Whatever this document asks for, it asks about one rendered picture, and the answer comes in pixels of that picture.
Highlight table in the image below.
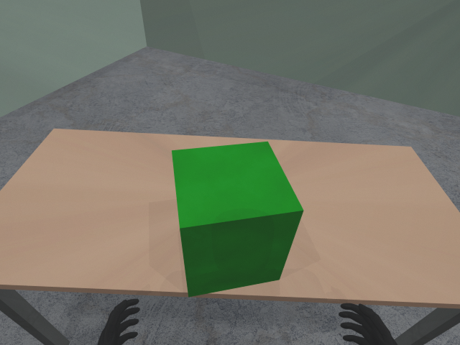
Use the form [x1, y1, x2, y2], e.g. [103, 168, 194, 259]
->
[0, 129, 460, 345]

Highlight right robot hand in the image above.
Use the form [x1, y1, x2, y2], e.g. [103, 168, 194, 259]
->
[339, 303, 397, 345]

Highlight left robot hand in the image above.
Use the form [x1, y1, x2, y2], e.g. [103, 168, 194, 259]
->
[98, 299, 140, 345]

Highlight carton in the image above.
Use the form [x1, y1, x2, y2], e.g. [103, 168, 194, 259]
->
[172, 142, 303, 297]

